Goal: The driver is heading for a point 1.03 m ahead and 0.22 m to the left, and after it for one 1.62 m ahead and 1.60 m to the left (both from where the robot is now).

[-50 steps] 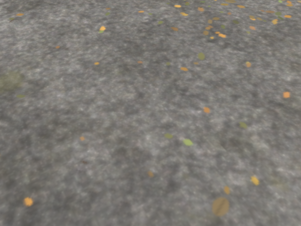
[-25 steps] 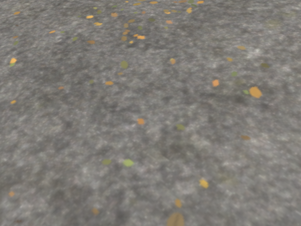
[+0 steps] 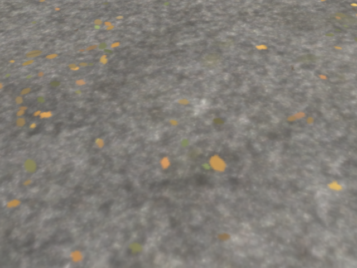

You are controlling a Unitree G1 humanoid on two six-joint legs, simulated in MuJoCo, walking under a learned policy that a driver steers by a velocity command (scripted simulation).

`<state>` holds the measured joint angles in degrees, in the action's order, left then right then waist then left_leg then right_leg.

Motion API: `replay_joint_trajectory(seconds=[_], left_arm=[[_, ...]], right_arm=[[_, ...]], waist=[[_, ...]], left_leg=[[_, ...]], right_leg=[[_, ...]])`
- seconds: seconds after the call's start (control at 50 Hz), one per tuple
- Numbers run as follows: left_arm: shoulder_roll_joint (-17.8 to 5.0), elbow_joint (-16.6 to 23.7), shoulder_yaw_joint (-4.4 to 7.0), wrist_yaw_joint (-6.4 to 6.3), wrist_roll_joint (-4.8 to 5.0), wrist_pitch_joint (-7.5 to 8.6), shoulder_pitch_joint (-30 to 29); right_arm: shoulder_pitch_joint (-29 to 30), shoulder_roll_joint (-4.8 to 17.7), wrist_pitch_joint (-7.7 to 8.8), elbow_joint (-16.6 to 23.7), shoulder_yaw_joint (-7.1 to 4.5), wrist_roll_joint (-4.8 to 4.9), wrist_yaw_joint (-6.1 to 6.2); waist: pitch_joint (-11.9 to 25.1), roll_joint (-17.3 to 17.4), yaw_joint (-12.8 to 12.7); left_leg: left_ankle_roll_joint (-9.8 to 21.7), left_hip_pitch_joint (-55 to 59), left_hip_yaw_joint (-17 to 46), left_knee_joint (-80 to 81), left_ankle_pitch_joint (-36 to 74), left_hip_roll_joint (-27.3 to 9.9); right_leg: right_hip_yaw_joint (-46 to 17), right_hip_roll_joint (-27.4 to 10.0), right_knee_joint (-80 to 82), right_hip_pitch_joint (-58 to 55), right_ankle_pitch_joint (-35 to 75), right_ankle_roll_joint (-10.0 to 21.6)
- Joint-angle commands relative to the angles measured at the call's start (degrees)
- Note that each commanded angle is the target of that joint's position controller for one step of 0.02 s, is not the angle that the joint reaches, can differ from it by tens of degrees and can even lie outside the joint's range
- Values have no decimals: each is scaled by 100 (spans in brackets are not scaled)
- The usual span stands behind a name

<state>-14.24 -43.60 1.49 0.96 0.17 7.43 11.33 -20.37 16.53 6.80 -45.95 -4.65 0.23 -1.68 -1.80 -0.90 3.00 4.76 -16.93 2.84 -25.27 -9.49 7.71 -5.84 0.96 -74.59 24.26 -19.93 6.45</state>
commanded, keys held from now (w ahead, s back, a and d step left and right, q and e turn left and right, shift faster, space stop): w+q+shift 0.58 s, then w+shift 0.06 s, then w+e+shift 0.36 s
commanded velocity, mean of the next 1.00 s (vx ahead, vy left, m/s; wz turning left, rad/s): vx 1.00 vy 0.00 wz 0.43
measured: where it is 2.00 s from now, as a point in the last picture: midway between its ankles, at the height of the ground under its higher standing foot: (90, 130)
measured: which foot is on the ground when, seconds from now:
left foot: down 0.00-0.26, up 0.28-0.68, down 0.70-1.00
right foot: up 0.00-0.22, down 0.24-0.70, up 0.72-1.00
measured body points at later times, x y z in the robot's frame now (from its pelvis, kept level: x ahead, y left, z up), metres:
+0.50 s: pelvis +0.41 -0.02 +0.00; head +0.41 +0.00 +0.45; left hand +0.28 +0.26 -0.13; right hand +0.70 -0.19 -0.06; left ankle +0.47 +0.14 -0.63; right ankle +0.37 -0.17 -0.73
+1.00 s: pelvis +0.78 +0.22 +0.00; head +0.78 +0.22 +0.45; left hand +0.79 +0.52 -0.11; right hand +0.92 -0.01 -0.13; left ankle +0.67 +0.22 -0.73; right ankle +1.04 +0.14 -0.63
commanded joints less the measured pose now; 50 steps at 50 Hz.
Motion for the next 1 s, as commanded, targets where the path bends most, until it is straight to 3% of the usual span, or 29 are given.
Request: replay_joint_trajectory(seconds=[0.02,0.1,0.18,0.22,0.24,0.26,0.28,0.3,0.32,0.34,0.36,0.38,0.42,0.5,0.56,0.6,0.64,0.66,0.68,0.7,0.72,0.74,0.76,0.78,0.8,0.82,0.86,0.9,1.0], left_arm=[[-168,684,-43,-10,-87,202,-184],[-113,1075,-186,35,-109,262,-1073],[-581,1181,52,-73,74,194,-1203],[-819,1131,238,-160,129,201,-708],[-1039,959,364,-206,126,210,308],[-1510,764,494,-265,115,123,1698],[-1819,627,536,-134,-34,79,1758],[-1171,731,435,-114,-5,62,1328],[-855,646,367,-129,48,21,1142],[-678,579,317,-120,-22,-20,890],[-507,492,283,-97,-105,-41,651],[-387,396,263,-79,-128,-40,452],[-262,271,262,-40,-26,-12,272],[-702,152,352,-124,-45,49,37],[-1063,-6,400,-164,-27,42,450],[-1356,-80,425,-157,-49,-2,738],[-1715,-146,472,-202,-49,-104,1019],[-1808,-176,468,-207,-43,-156,1037],[-1767,-170,417,-200,-46,-197,795],[-1369,-120,280,-205,-62,-171,836],[-330,92,-57,-76,104,26,2118],[-1149,42,109,-44,440,193,1280],[-1133,322,127,-63,627,194,517],[-906,401,63,-123,524,150,302],[-829,284,85,-154,372,19,446],[-796,103,124,-131,349,-156,860],[-611,-111,164,-123,340,-425,1072],[-442,-22,137,-105,313,-513,779],[-350,280,105,30,201,-356,-135]], right_arm=[[-12,163,79,334,57,79,-5],[113,566,9,444,-35,216,192],[-431,582,-75,431,-47,324,205],[-545,467,-119,401,-3,286,179],[-309,350,-117,503,49,198,143],[-399,-178,-99,673,222,-9,146],[-1155,-437,-27,944,350,473,174],[-784,-3,-103,758,277,553,260],[-166,94,-155,853,260,415,248],[51,63,-227,853,248,286,219],[270,19,-279,945,210,195,176],[359,-70,-359,1036,203,236,118],[552,-179,-496,1186,224,271,44],[1041,-39,-491,1464,258,148,-80],[1853,73,-416,1651,264,118,-241],[2099,175,-361,1756,236,157,-319],[1875,462,-352,1816,109,191,-325],[1153,665,-372,1686,-13,184,-290],[-277,1015,-433,1287,-232,199,-177],[-1167,1331,-512,927,-330,220,-29],[-626,1773,-365,1101,-262,-4,-35],[-957,1102,-317,1029,-196,-47,-55],[-748,998,-225,918,-134,-80,-62],[-249,878,-121,830,-97,-57,-83],[185,557,-36,820,-14,-113,-98],[463,322,24,816,44,-183,-106],[605,51,94,642,80,-101,-132],[502,197,151,482,21,-109,-88],[283,301,201,313,43,-166,138]], waist=[[81,100,-422],[-360,218,-381],[-194,463,-261],[110,452,-617],[709,329,-1185],[1848,-641,-1534],[2376,-2949,-946],[1293,-1740,-1032],[592,-1038,-1039],[289,-262,-842],[26,-182,-653],[-158,-357,-464],[-247,-345,-318],[-499,-74,-180],[-703,293,-506],[-608,112,-501],[-213,-442,-125],[216,-632,346],[835,-595,1155],[1207,122,1349],[2431,1964,75],[2723,899,808],[1365,487,682],[582,-269,278],[311,-229,-57],[160,23,-355],[-40,157,-520],[-321,240,-459],[-650,162,-197]], left_leg=[[1329,901,2838,1543,-798,-1425],[1043,-1043,2032,1695,-529,-1129],[656,-832,2209,1226,-760,-1182],[375,-441,2118,89,103,-1004],[133,-957,1785,-1408,468,-765],[-17,-1792,1222,-3479,-972,-431],[-76,-3264,741,-5266,-2048,-473],[-98,-3911,657,-5997,-1506,-892],[-71,-4097,436,-6171,-1097,-1081],[-79,-3753,367,-6011,-829,-1322],[-60,-3525,400,-5738,-683,-1490],[-62,-3303,441,-5546,-695,-1670],[-84,-3288,368,-5322,-567,-1800],[-188,-3142,130,-4094,750,-1769],[-12,-2674,-518,-2627,1573,-1501],[199,-1941,-988,-2017,1413,-1063],[432,-1249,-1250,-1927,595,-531],[633,-305,-1162,-1866,198,-349],[902,1526,-922,-1379,480,-355],[1035,3457,240,-1345,264,-1037],[1910,5025,3714,-481,-1321,-2772],[1669,4504,4344,717,-2917,-2842],[1413,3372,3677,1074,-2804,-2813],[1202,2215,3033,1208,-2166,-2709],[1027,1450,2349,1194,-1730,-2499],[873,813,1715,1270,-1362,-2308],[499,290,598,1438,-633,-1942],[233,155,-133,1663,305,-1861],[-138,656,-1418,1913,1773,-1513]], right_leg=[[-259,-504,1002,1406,-30,-190],[190,-350,3171,-211,1379,-591],[62,-88,4081,-1425,1988,-827],[125,-29,4415,-2049,1384,-669],[-146,-449,4289,-3240,1211,-463],[-1634,-1683,4446,-4817,-246,-82],[-5032,-2875,5760,-5372,-2433,742],[-4901,-2608,6062,-4594,-3149,628],[-3722,-2451,5987,-3961,-2092,476],[-2768,-2207,5962,-3244,-902,397],[-2059,-1948,6027,-2640,-196,352],[-1442,-1796,6115,-2194,279,254],[-521,-1648,6279,-1915,1147,135],[828,-1440,6611,-1584,1987,23],[1508,-1318,6733,-1909,2457,-189],[1751,-1363,6432,-2221,4624,-279],[1746,-1601,5522,-2796,7579,-211],[1641,-1756,4570,-2739,8400,-78],[1588,-1701,3141,-2079,8377,-58],[1476,-1055,643,-451,3898,-216],[473,-97,-1551,1519,-1170,-266],[-483,-144,-1638,1759,-673,-59],[-329,-287,-1414,2097,-361,-61],[-295,-617,-904,2012,34,-103],[-304,-879,-592,1699,438,-160],[-384,-1076,-448,1281,758,-228],[-343,-1206,-253,1156,1005,-295],[-361,-1225,52,1536,1532,-405],[370,-842,1948,1837,3292,-403]])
